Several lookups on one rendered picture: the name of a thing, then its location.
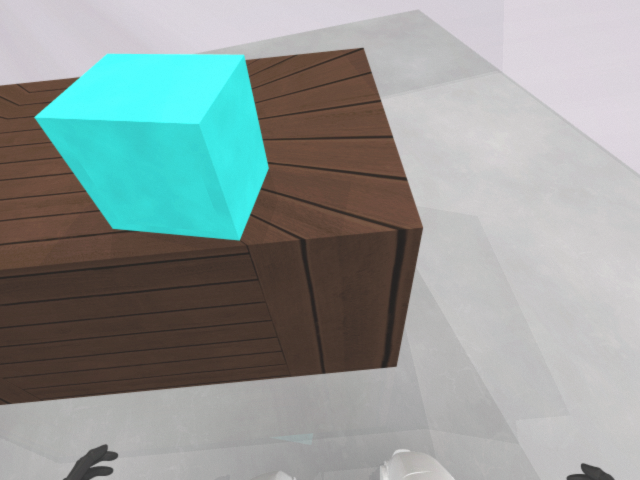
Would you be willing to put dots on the carton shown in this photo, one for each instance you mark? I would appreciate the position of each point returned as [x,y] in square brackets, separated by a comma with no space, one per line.
[164,143]

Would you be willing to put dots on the left robot hand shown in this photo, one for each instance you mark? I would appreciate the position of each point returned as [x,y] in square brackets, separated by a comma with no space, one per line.
[82,470]

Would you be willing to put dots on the pedestal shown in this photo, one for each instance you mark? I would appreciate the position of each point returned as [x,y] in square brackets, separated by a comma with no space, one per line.
[318,283]

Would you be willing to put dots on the right robot thigh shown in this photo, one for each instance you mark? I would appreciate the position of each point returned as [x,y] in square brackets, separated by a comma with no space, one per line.
[413,466]

